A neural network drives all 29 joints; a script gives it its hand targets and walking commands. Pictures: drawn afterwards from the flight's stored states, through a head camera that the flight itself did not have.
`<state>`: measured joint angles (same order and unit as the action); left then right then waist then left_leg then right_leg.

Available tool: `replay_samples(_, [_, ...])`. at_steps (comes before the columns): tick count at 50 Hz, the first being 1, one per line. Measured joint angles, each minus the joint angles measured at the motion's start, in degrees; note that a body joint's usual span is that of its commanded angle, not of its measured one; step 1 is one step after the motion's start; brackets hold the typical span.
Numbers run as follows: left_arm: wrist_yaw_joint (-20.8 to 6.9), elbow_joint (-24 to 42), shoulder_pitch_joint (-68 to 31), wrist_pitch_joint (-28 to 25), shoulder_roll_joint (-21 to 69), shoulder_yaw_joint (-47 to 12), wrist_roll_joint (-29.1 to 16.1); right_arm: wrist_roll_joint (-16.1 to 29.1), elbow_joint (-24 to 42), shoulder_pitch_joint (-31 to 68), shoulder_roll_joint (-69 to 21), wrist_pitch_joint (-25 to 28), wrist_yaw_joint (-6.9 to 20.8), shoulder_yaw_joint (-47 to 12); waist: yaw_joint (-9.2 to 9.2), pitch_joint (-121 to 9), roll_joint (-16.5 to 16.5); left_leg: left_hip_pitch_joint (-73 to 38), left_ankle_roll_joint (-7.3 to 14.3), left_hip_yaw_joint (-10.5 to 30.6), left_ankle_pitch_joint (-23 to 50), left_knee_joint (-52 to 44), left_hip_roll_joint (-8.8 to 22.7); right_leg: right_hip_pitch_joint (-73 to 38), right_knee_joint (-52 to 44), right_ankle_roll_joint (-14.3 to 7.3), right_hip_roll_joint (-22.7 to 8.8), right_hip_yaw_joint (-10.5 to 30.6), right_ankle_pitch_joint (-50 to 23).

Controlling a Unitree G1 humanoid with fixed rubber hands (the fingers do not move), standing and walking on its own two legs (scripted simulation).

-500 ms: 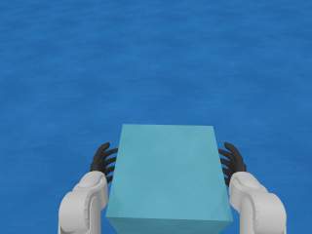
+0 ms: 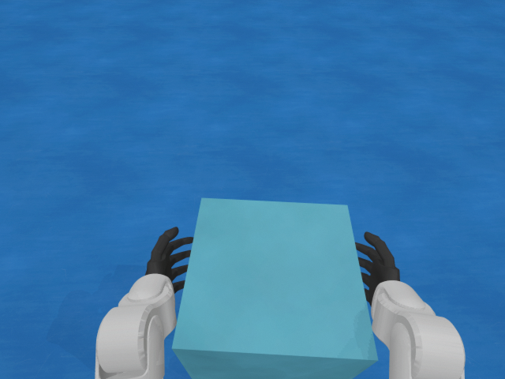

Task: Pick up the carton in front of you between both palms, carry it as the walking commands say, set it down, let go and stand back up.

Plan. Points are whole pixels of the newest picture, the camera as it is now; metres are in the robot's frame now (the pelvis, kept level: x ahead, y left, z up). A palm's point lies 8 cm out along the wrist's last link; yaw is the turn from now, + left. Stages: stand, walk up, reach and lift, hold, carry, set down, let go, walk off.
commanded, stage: carry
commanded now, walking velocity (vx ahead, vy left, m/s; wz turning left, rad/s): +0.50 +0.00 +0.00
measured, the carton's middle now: (268, 303) +0.24 +0.00 +0.00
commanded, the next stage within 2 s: none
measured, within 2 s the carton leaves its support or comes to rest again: neither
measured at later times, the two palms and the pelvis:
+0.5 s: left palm (204, 134) +0.55 +0.12 +0.08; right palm (350, 135) +0.57 -0.18 +0.07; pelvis +0.31 -0.04 +0.00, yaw +4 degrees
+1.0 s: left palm (197, 90) +0.69 +0.15 +0.08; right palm (328, 92) +0.70 -0.15 +0.09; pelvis +0.45 -0.01 -0.01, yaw +1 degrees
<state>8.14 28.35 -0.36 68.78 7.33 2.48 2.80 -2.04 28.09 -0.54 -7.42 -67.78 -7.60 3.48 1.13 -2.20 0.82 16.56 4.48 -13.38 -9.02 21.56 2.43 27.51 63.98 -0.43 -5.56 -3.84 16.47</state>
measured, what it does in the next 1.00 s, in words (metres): walks ahead: right foot, then left foot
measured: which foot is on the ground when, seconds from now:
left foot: down 0.00-0.34, up 0.36-0.66, down 0.68-1.00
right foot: up 0.00-0.30, down 0.32-1.00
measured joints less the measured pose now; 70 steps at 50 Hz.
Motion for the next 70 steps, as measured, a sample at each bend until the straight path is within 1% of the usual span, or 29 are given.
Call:
replay_samples(4, [-0.1, 0.6, 1.3, -1.7, 0.1, -1.0, 0.5, 0.0, 0.7, -1.3, -0.1, 1.7, 0.5, 0.1, -0.14, -1.1, -0.4, -6.7, -0.7, 0.8, -1.2, -5.8, -0.3, 5.8, -10.1, 1.0, -1.2, -1.2, -5.6])
replay_samples(8, [-0.1, 2.8, 2.2, -1.8, 0.1, -1.1, 0.5, 0.2, 2.2, -1.8, -0.1, 2.0, 0.6, -0.5, -0.62, -2.5, -0.3, -13.3, -1.9, 1.4, -3.8, -9.5, -0.8, 7.8, -20.7, 1.7, -1.6, -2.7, -10.7])
replay_samples(11, [-0.1, 4.8, 2.4, -1.1, 0.1, -0.9, 0.3, 0.1, 3.7, -1.6, -0.1, 1.4, 0.6, -1.0, -0.95, -3.3, -0.2, -18.0, -3.2, 1.7, -7.0, -10.7, -1.0, 7.4, -27.8, 1.3, -1.0, -4.4, -13.4])
replay_samples(14, [0.0, 5.9, 1.7, -0.1, 0.1, -0.6, 0.0, -0.1, 4.9, -1.0, 0.0, 0.3, 0.5, -1.3, -1.03, -3.4, -0.4, -22.4, -5.0, 2.0, -11.3, -10.0, -0.7, 4.9, -33.8, 0.2, 0.6, -6.6, -15.8])
replay_samples(16, [0.0, 5.9, 0.8, 0.5, 0.0, -0.3, -0.4, -0.3, 5.5, -0.5, 0.0, -0.5, 0.2, -1.2, -1.19, -2.9, -0.6, -23.4, -6.3, 2.6, -16.2, -4.2, 0.2, 1.0, -38.4, -0.2, 2.2, -8.7, -18.7])
replay_samples(17, [0.1, 5.0, 0.3, 0.4, 0.0, -0.5, -0.5, -0.2, 5.2, 0.1, 0.1, -0.9, 0.1, -0.7, -1.66, -2.7, -1.7, -21.9, -6.7, 2.8, -18.8, 2.2, 1.6, -0.1, -38.0, -2.6, 3.2, -9.5, -16.7])
replay_samples(18, [0.1, 3.5, -0.7, 0.1, 0.0, -0.5, -0.4, -0.2, 4.5, 1.1, 0.2, -1.3, 0.1, 0.1, -1.91, -2.0, -2.8, -17.9, -7.0, 4.5, -18.8, 12.1, 2.7, 0.1, -35.8, -4.2, 3.7, -10.0, -14.0])
replay_samples(19, [0.1, 2.1, -1.8, 0.0, 0.0, -0.4, -0.5, -0.3, 3.8, 1.9, 0.2, -1.6, 0.0, 0.7, -1.98, -1.1, -3.3, -12.9, -7.0, 7.0, -18.9, 22.7, 2.2, -0.1, -34.6, -5.2, 3.6, -10.2, -11.8])
replay_samples(20, [0.1, 1.1, -2.4, -0.1, 0.0, -0.3, -0.5, -0.4, 3.4, 2.3, 0.2, -1.8, 0.0, 1.0, -1.97, -0.1, -3.3, -8.1, -6.8, 8.7, -19.2, 31.4, 1.2, -0.8, -34.8, -5.5, 3.5, -10.3, -10.6])
replay_samples(21, [0.1, 0.7, -2.5, -0.2, 0.0, -0.2, -0.7, -0.6, 3.2, 2.5, 0.2, -2.0, 0.0, 1.1, -1.9, 0.7, -3.3, -4.1, -6.4, 9.6, -19.0, 37.1, 0.4, -2.1, -36.0, -4.8, 3.3, -10.3, -10.6])
replay_samples(22, [0.1, 0.7, -2.3, -0.3, 0.0, 0.0, -0.8, -0.7, 3.1, 2.5, 0.2, -2.0, 0.0, 0.9, -1.82, 1.4, -3.2, -0.8, -5.9, 9.8, -18.2, 39.4, 0.1, -3.5, -37.8, -4.4, 3.4, -10.4, -10.9])
replay_samples(23, [0.1, 0.8, -1.9, -0.5, 0.0, 0.1, -0.9, -0.8, 3.0, 2.4, 0.2, -1.9, 0.0, 0.6, -1.78, 2.0, -3.1, 1.6, -5.6, 9.6, -16.9, 38.5, 0.1, -5.0, -39.7, -4.5, 3.5, -10.3, -11.1])
replay_samples(24, [0.1, 1.2, -1.4, -0.8, 0.0, 0.2, -1.0, -0.8, 3.1, 2.3, 0.2, -1.7, 0.0, 0.3, -1.79, 2.3, -3.0, 3.3, -5.4, 9.3, -15.9, 35.4, 0.3, -6.4, -41.5, -4.6, 3.6, -10.2, -11.3])
replay_samples(27, [0.0, 2.2, -0.4, -1.9, 0.0, 0.5, -1.3, -0.9, 3.3, 2.1, 0.1, -0.7, 0.0, -0.4, -1.86, 2.7, -2.8, 5.6, -5.5, 8.7, -14.7, 22.6, 0.8, -9.8, -44.9, -4.5, 3.9, -9.7, -11.1])
replay_samples(29, [-0.1, 2.6, 0.0, -2.6, 0.0, 0.5, -1.3, -0.9, 3.7, 1.9, 0.1, -0.1, 0.0, -0.7, -1.9, 2.2, -2.9, 6.0, -5.5, 8.2, -12.1, 15.5, 1.1, -11.2, -45.1, -4.1, 4.1, -9.4, -9.9])
replay_samples(30, [-0.1, 2.8, 0.1, -2.8, 0.0, 0.5, -1.4, -0.9, 3.9, 1.8, 0.1, 0.1, 0.0, -0.7, -1.89, 1.9, -2.9, 5.9, -5.6, 7.7, -9.9, 12.7, 1.3, -11.9, -44.6, -3.9, 4.1, -9.2, -9.0])
replay_samples(33, [-0.1, 3.5, 0.3, -2.4, 0.0, 0.2, -1.3, -0.9, 4.9, 1.3, 0.1, -0.3, 0.0, -0.8, -1.61, 0.1, -3.3, 3.2, -5.9, 5.8, 0.4, 4.1, 2.4, -13.4, -41.2, -2.9, 4.5, -9.0, -5.0])
replay_samples(34, [-0.1, 3.5, 0.2, -2.1, 0.0, 0.1, -1.3, -0.9, 5.0, 1.2, 0.1, -0.5, 0.0, -0.8, -1.5, -0.7, -3.4, 2.1, -5.9, 5.5, 2.7, 2.9, 2.8, -13.8, -39.5, -2.5, 4.7, -9.0, -3.3])
replay_samples(38, [-0.2, 1.7, -0.4, 0.2, 0.0, 0.6, -0.6, -1.0, 2.2, 1.6, 0.1, -1.8, 0.0, -0.6, -1.42, -4.3, -0.4, 0.1, -4.7, 4.3, -3.1, 5.4, 1.8, -15.8, -37.7, -1.3, 3.3, -7.9, 0.4])
replay_samples(42, [-0.2, -0.5, -1.8, 1.6, -0.1, 0.9, 0.2, -0.8, -0.7, 2.9, 0.1, -2.5, 0.0, 0.2, -1.33, -5.9, 0.6, -0.7, -4.5, 3.7, -5.6, 6.3, 1.2, -16.2, -36.5, -0.1, 2.4, -7.2, 2.4])
replay_samples(49, [-0.2, -1.1, -2.5, 1.6, -0.1, 1.0, 0.2, -0.6, -1.1, 3.1, 0.1, -2.1, 0.0, 0.6, -1.18, -5.0, 0.2, -0.7, -4.0, 3.0, -8.0, 8.1, 0.7, -16.2, -35.1, 0.9, 1.7, -6.6, 4.1])
replay_samples(54, [-0.2, -0.6, -2.2, 0.9, -0.1, 0.9, 0.0, -0.6, -0.5, 2.9, 0.1, -1.6, 0.0, 0.4, -1.07, -4.4, -0.2, -0.5, -3.8, 2.9, -8.8, 8.9, 0.7, -16.1, -34.6, 1.2, 1.5, -6.3, 4.6])
replay_samples(57, [-0.2, -1.3, -2.1, 0.4, -0.1, 0.9, 0.1, -0.7, -1.2, 2.9, 0.1, -1.3, 0.1, 0.4, -1.07, -4.5, -0.3, -0.5, -3.7, 2.8, -9.2, 9.2, 0.7, -16.2, -34.5, 1.2, 1.5, -6.3, 4.9])
replay_samples(61, [-0.6, -4.2, -2.3, -0.7, -0.1, 1.0, 1.0, -1.8, -4.3, 3.3, 0.2, -0.2, 0.8, 0.6, -1.15, -4.6, -0.4, -0.7, -3.6, 2.8, -9.4, 9.5, 0.7, -16.4, -34.3, 1.2, 1.5, -6.3, 5.1])
replay_samples(63, [-1.6, -6.5, -2.6, -1.5, -0.1, 1.2, 1.5, -2.4, -6.6, 3.7, 0.2, 0.6, 1.8, 0.8, -1.2, -4.6, -0.4, -0.9, -3.6, 2.8, -9.2, 9.4, 0.7, -16.6, -34.4, 1.1, 1.5, -6.3, 4.9])
replay_samples(70, [-3.1, -13.9, -4.7, -6.1, 0.0, 1.9, 4.0, -4.8, -14.1, 5.7, 0.1, 5.3, 3.3, 1.7, -1.2, -4.0, -0.5, -1.3, -3.4, 2.8, -7.9, 8.5, 0.7, -16.9, -35.2, 0.9, 1.6, -6.3, 3.7])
